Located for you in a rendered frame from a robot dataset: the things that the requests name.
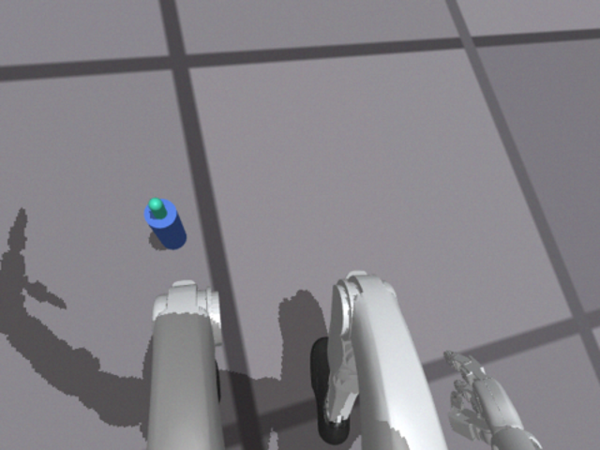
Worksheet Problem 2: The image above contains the right robot hand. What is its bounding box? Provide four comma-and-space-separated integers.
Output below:
443, 351, 525, 445

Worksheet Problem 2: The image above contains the right robot foot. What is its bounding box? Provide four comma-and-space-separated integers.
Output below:
310, 337, 350, 445

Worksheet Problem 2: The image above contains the bottle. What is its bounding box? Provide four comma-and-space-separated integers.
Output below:
144, 198, 187, 249

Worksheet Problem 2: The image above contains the right robot arm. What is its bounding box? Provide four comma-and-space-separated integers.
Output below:
490, 428, 543, 450

